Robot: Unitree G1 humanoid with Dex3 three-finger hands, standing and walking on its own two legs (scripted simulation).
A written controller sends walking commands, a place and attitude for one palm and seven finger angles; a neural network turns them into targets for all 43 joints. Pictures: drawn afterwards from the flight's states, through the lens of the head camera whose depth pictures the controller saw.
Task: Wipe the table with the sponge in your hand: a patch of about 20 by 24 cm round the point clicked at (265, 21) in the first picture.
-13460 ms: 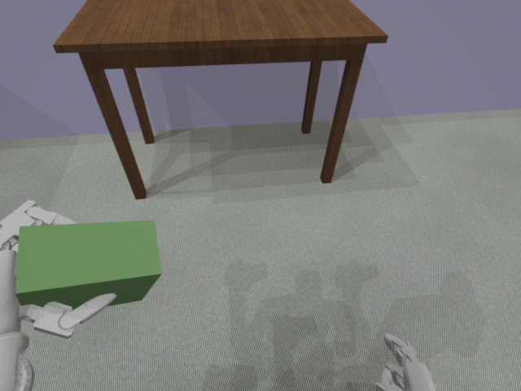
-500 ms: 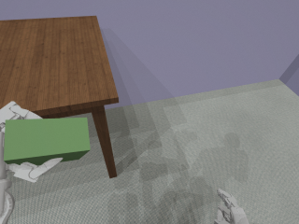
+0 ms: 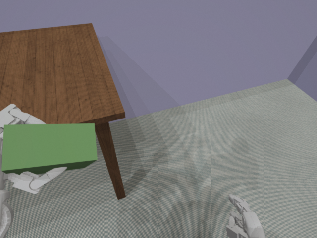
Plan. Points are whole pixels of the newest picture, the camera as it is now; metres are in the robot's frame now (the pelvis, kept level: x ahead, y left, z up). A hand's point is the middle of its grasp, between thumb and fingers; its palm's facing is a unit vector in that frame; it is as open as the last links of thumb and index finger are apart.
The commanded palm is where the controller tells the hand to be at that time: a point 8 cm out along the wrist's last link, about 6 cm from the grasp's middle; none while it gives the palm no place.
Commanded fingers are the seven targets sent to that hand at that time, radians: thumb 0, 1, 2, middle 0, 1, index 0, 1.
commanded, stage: shuffle to correct the standing spot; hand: left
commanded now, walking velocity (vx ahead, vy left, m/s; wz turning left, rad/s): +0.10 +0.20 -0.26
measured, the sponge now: (65, 149) +0.23 +0.21 +0.16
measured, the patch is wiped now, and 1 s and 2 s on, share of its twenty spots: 0.00 0.00 0.00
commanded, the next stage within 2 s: none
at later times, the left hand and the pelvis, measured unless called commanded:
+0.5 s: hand (19, 152) +0.21 +0.27 +0.18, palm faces +0.38 -0.85 -0.36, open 10.1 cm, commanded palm +0.16 +0.31 +0.19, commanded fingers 0.00 0.10 1.30 -1.20 -1.60 -1.20 -1.60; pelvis -0.01 +0.04 -0.01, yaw -2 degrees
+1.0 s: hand out of the picture +0.24 +0.36 +0.18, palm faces +0.39 -0.81 -0.44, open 10.1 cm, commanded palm +0.18 +0.39 +0.19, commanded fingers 0.00 0.10 1.30 -1.20 -1.60 -1.20 -1.60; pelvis +0.01 +0.12 -0.01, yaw -2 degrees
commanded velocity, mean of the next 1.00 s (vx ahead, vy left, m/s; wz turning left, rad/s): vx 0.10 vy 0.20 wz -0.03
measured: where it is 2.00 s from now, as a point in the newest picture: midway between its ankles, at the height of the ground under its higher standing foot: outside the picture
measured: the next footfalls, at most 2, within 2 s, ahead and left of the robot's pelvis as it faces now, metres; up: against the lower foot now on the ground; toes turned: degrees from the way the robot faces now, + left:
left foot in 0.50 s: +0.08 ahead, +0.21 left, +0.00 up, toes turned -2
right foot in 0.64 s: +0.05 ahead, -0.05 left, +0.00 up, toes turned -4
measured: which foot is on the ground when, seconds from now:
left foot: down 0.00-0.30, up 0.32-0.48, down 0.50-0.64, up 0.66-0.88, down 0.90-1.00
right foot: down 0.00-0.52, up 0.54-0.62, down 0.64-0.92, up 0.94-1.00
